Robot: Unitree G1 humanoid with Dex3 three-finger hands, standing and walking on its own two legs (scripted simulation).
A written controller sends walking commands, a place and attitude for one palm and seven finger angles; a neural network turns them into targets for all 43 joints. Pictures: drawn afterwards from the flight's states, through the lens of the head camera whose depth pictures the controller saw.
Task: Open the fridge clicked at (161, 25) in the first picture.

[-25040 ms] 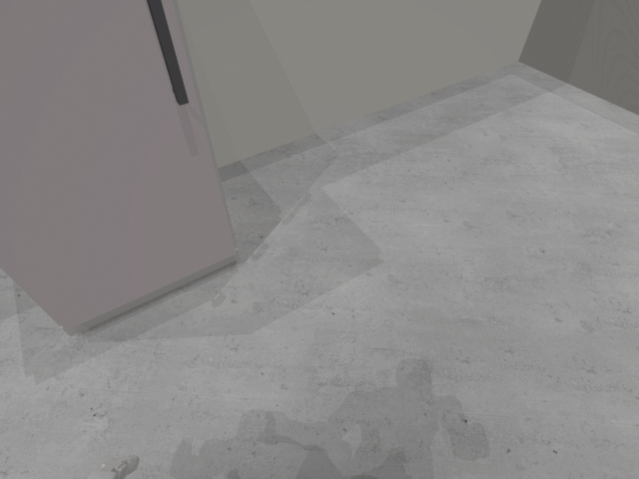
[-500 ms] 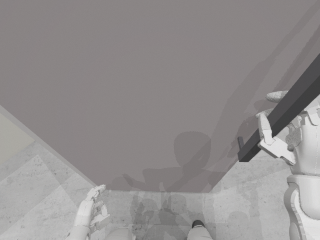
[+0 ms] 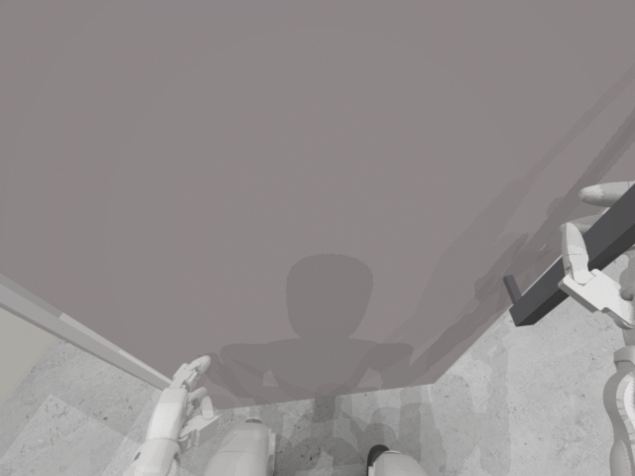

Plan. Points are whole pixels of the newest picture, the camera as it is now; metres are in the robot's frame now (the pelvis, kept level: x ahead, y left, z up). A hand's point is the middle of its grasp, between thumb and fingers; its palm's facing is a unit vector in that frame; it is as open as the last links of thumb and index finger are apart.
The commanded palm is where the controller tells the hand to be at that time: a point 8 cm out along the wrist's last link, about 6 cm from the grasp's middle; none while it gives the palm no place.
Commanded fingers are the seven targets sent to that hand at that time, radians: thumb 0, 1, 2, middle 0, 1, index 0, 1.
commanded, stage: walk backward, drawing the door open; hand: right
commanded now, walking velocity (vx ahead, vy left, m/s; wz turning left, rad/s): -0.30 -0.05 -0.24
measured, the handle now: (618, 195) +0.33 -0.24 +0.20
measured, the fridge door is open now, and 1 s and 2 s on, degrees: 60 66 67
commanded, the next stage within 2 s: stop walking and hold the door back in 0.10 s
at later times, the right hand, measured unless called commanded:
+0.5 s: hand (612, 349) +0.22 -0.22 +0.16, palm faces +0.51 +0.84 -0.16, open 6.2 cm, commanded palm +0.20 -0.25 +0.15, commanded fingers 0.00 -0.90 -0.90 0.45 1.40 0.45 1.40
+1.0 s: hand (600, 313) +0.24 -0.21 +0.17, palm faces +0.48 +0.87 -0.15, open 5.8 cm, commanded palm +0.21 -0.24 +0.15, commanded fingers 0.00 -0.90 -0.90 0.45 1.40 0.45 1.40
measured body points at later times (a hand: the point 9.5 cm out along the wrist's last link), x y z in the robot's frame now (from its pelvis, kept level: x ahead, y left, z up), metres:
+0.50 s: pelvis -0.08 +0.07 -0.02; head -0.06 +0.04 +0.42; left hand +0.15 +0.31 -0.09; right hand +0.18 -0.26 +0.16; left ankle +0.00 +0.23 -0.74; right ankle -0.07 -0.01 -0.75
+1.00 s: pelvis -0.15 +0.09 +0.00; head -0.10 +0.07 +0.44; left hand +0.01 +0.29 -0.12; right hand +0.21 -0.26 +0.18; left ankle -0.15 +0.22 -0.73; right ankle -0.08 -0.01 -0.74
